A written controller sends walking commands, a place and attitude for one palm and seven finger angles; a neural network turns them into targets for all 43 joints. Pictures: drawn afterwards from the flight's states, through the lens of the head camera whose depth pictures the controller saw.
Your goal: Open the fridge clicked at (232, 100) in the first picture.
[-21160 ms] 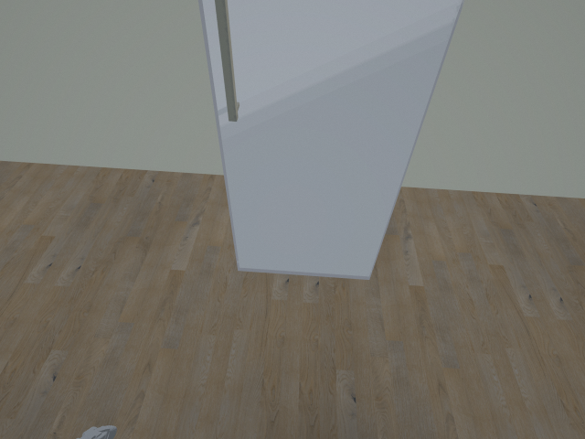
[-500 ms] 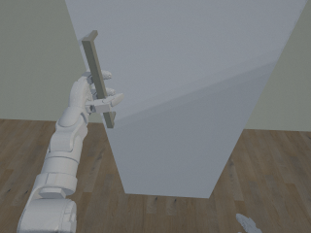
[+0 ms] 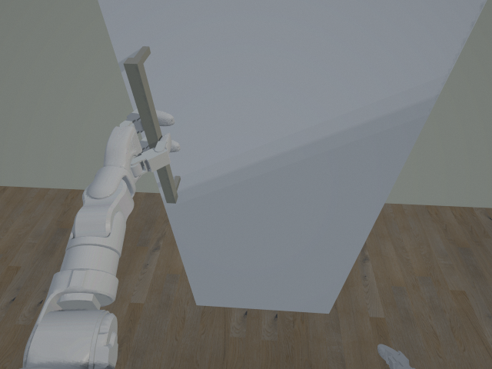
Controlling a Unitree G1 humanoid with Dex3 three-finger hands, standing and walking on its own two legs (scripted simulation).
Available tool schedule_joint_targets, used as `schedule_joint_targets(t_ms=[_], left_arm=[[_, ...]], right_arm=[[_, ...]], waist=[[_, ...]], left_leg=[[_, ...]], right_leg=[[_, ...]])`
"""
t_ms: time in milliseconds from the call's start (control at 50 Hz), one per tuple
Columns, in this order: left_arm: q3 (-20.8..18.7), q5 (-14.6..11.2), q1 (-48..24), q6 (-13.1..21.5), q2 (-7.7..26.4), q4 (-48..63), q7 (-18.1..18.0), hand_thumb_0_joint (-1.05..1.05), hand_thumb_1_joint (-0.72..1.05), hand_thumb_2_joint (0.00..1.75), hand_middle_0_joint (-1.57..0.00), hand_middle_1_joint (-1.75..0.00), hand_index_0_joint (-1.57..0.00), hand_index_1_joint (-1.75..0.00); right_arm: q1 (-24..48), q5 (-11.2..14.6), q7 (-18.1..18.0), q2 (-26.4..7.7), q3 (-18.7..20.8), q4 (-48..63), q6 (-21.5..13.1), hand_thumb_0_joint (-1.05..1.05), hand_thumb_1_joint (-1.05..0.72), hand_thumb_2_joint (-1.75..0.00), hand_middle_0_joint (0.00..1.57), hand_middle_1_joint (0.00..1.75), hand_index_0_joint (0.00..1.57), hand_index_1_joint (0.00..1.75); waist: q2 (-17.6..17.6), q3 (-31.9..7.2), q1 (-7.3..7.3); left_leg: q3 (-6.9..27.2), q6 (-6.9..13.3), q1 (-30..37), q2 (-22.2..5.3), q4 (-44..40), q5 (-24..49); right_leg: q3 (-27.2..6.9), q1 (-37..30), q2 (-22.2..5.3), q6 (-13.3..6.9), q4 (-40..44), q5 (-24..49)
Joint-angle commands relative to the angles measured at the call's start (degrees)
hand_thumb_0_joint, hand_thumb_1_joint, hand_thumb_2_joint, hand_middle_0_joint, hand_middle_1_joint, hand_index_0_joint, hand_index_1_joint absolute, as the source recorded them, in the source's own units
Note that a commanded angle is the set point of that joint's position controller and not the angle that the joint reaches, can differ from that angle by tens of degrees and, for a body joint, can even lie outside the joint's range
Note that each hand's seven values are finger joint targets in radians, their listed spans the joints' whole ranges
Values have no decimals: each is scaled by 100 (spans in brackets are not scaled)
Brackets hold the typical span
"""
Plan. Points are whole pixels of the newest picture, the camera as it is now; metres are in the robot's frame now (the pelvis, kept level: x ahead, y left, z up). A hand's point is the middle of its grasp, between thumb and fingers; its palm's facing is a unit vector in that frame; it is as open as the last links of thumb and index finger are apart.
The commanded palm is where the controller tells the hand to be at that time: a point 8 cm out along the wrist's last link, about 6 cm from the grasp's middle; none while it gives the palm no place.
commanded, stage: grip the handle and tug to test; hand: left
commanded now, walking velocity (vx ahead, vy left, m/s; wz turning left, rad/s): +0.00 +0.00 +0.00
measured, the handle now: (160, 136) +0.46 +0.18 +0.16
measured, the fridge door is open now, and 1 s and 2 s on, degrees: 0 3 31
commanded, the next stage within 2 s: pull the door a little, standing still in 0.44 s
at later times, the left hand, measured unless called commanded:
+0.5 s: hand (164, 154) +0.40 +0.16 +0.17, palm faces +0.01 -1.00 +0.01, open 5.4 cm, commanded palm +0.35 +0.21 +0.17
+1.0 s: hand (162, 167) +0.37 +0.15 +0.17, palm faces +0.00 -1.00 -0.02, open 5.8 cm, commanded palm +0.30 +0.20 +0.17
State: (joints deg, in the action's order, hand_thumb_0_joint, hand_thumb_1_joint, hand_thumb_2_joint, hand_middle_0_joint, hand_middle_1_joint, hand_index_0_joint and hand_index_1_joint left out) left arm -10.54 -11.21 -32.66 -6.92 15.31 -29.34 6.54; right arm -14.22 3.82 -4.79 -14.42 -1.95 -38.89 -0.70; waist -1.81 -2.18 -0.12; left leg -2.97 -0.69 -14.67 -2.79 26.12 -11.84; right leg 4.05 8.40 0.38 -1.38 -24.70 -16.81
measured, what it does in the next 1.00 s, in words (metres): shifts its weight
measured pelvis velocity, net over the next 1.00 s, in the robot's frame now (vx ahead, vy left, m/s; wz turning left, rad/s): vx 0.05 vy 0.00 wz -0.06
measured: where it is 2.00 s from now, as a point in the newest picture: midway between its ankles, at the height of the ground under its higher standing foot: outside the picture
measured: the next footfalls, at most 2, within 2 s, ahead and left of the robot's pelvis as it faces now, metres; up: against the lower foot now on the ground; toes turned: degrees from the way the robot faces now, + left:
none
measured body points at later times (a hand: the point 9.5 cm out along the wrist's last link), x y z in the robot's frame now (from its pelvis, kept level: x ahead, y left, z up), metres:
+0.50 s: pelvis +0.02 +0.00 +0.00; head +0.00 -0.02 +0.45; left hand +0.39 +0.21 +0.17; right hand +0.15 -0.25 -0.10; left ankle +0.02 +0.13 -0.74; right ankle -0.04 -0.10 -0.74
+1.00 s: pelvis +0.05 +0.00 +0.00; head +0.03 -0.02 +0.45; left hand +0.36 +0.21 +0.17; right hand +0.22 -0.24 -0.08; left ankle +0.02 +0.13 -0.74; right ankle -0.04 -0.10 -0.74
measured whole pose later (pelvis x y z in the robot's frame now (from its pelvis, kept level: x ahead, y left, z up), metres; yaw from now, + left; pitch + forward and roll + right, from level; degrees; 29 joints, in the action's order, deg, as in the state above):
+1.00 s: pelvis +0.05 +0.00 +0.00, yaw -3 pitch +2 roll +0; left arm -13.9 -14.0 -3.2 -16.9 13.6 8.4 6.3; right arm -12.3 3.5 -2.2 -13.6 -2.3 -31.1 2.0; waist -2.3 -6.3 -0.6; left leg -5.8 -0.9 -10.0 -3.3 23.8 -15.2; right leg 1.2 5.9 0.7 -1.1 -23.8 -18.4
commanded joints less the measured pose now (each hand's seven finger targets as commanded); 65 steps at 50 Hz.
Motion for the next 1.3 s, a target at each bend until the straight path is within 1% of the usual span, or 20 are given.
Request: schedule_joint_targets(t_ms=[0, 40, 120, 260, 420, 520, 580, 620, 680, 820, 840, 900, 1060, 1100, 1120, 1140, 1160, 1200, 1240, 1280], left_arm=[[-226, -81, -2827, 371, 961, 1110, 45, 0, 90, 90, -45, -140, -45, -140], [-162, -98, -2656, 380, 872, 1140, 54, 0, 90, 90, -45, -140, -45, -140], [-441, -110, -2242, 397, 1137, 1177, 72, 0, 90, 90, -45, -140, -45, -140], [-335, -169, -1602, 352, 907, 1741, 159, 0, 90, 90, -45, -140, -45, -140], [-609, -204, -516, 134, 1069, 2565, 175, 0, 90, 90, -45, -140, -45, -140], [-599, -215, -12, -73, 965, 3115, 150, 0, 90, 90, -45, -140, -45, -140], [-496, -188, -862, -241, 958, 3024, 90, 0, 90, 90, -45, -140, -45, -140], [-586, -196, -347, -340, 952, 3035, 75, 0, 90, 90, -45, -140, -45, -140], [-523, -184, -49, -407, 834, 3499, 83, 0, 90, 90, -45, -140, -45, -140], [-605, -252, 1364, -473, 825, 4319, 149, 0, 90, 90, -45, -140, -45, -140], [-564, -273, 1533, -486, 765, 4555, 173, 0, 90, 90, -45, -140, -45, -140], [-584, -341, 2271, -597, 694, 5008, 223, 0, 90, 90, -45, -140, -45, -140], [-461, -397, 4837, -877, 475, 6930, 222, 0, 90, 90, -45, -140, -45, -140], [-431, -424, 4823, -907, 492, 7336, 217, 0, 90, 90, -45, -140, -45, -140], [-1005, 447, 1887, 84, 2023, 7621, -525, 0, 90, 90, -45, -140, -45, -140], [-497, 419, 3163, 388, 940, 6704, -731, 0, 90, 90, -45, -140, -45, -140], [-139, 484, 4242, 461, 516, 6449, -787, 0, 90, 90, -45, -140, -45, -140], [130, 610, 4450, 658, 489, 6796, -821, 0, 90, 90, -45, -140, -45, -140], [-41, 674, 4409, 903, 733, 7106, -921, 0, 90, 90, -45, -140, -45, -140], [16, 704, 4634, 1004, 654, 7177, -984, 0, 90, 90, -45, -140, -45, -140]], right_arm=[[440, 10, -88, -702, 241, 746, -250, 0, -90, -90, 20, 30, 20, 30], [470, 13, -70, -691, 242, 800, -249, 0, -90, -90, 20, 30, 20, 30], [458, 6, -64, -716, 266, 858, -234, 0, -90, -90, 20, 30, 20, 30], [592, 28, -6, -688, 250, 1058, -244, 0, -90, -90, 20, 30, 20, 30], [715, 25, 52, -708, 275, 1261, -215, 0, -90, -90, 20, 30, 20, 30], [793, 26, 84, -672, 285, 1355, -189, 0, -90, -90, 20, 30, 20, 30], [734, 15, 22, -683, 275, 1218, -159, 0, -90, -90, 20, 30, 20, 30], [746, 4, 24, -702, 302, 1262, -143, 0, -90, -90, 20, 30, 20, 30], [815, -11, 57, -639, 291, 1344, -127, 0, -90, -90, 20, 30, 20, 30], [937, -26, 131, -606, 266, 1567, -55, 0, -90, -90, 20, 30, 20, 30], [983, -25, 141, -578, 250, 1613, -47, 0, -90, -90, 20, 30, 20, 30], [1049, -29, 180, -549, 228, 1719, -46, 0, -90, -90, 20, 30, 20, 30], [1096, -22, 326, -432, 161, 1998, -46, 0, -90, -90, 20, 30, 20, 30], [1097, -37, 333, -439, 157, 1993, -86, 0, -90, -90, 20, 30, 20, 30], [805, -122, 138, -520, 53, 2039, -5, 0, -90, -90, 20, 30, 20, 30], [839, -230, 102, -484, 199, 1688, 8, 0, -90, -90, 20, 30, 20, 30], [848, -281, 113, -527, 215, 1718, 26, 0, -90, -90, 20, 30, 20, 30], [820, -295, 103, -555, 207, 1863, 207, 0, -90, -90, 20, 30, 20, 30], [818, -327, 91, -557, 251, 1873, 319, 0, -90, -90, 20, 30, 20, 30], [850, -337, 110, -486, 273, 1965, 408, 0, -90, -90, 20, 30, 20, 30]], waist=[[125, -1283, -158], [87, -1328, -119], [373, -1513, -9], [287, -1506, 82], [274, -1646, 250], [105, -1588, 266], [130, -1391, 70], [298, -1477, 162], [-37, -1803, 226], [251, -1852, 378], [110, -1822, 377], [312, -1673, 403], [-91, -1386, 481], [25, -1280, 423], [-170, -231, 5], [289, -473, -26], [407, -509, 31], [2, -806, -22], [-112, -1189, -78], [-115, -1451, -59]], left_leg=[[141, 324, 1176, 225, -44, 1032], [136, 335, 1165, 228, -45, 1041], [113, 345, 1115, 231, -24, 1171], [73, 339, 1160, 227, -41, 1421], [-27, 328, 1221, 209, -9, 2006], [-72, 316, 1342, 187, 29, 2350], [-34, 316, 1355, 190, 52, 2235], [-54, 328, 1376, 191, 66, 2361], [-46, 308, 1555, 207, 106, 2792], [-35, 313, 1510, 143, 99, 3289], [-49, 320, 1511, 147, 79, 3333], [-65, 314, 1393, 136, 49, 3160], [-68, 284, 1289, 78, 122, 3500], [-47, 286, 1292, 86, 147, 3365], [-299, 296, 1291, 52, 341, 2671], [-114, 343, 1331, 19, 513, 2662], [-168, 360, 1335, 4, 497, 2735], [-171, 359, 1577, -48, 426, 3527], [-78, 364, 2058, -170, 480, 4559], [38, 388, 2269, -310, 433, 4920]], right_leg=[[-218, 455, 58, 84, 365, 1753], [-230, 409, 45, 92, 356, 1781], [-215, 180, 50, 103, 294, 1992], [-193, 36, 53, 89, 222, 2340], [-185, -334, 37, 94, 92, 3099], [-162, -340, 52, 95, 58, 3413], [-167, -80, 74, 107, 116, 3287], [-163, -216, 67, 114, 98, 3443], [-164, -355, 34, 95, -10, 3801], [-118, -652, 15, 111, -117, 4278], [-127, -640, -1, 119, -115, 4340], [-106, -627, -1, 156, -107, 4386], [1, -486, -17, 195, -191, 4414], [23, -358, -3, 229, -180, 4395], [-510, 650, -172, 429, 439, 4130], [-418, 644, -250, 424, 458, 4231], [-390, 667, -254, 537, 422, 4512], [-251, 493, -225, 527, 158, 4819], [-131, 484, -135, 488, -234, 4795], [-97, 550, -48, 483, -444, 3857]])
